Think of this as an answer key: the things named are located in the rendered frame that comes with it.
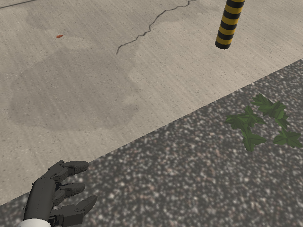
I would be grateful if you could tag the left robot hand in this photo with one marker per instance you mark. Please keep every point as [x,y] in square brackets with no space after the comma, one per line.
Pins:
[47,192]

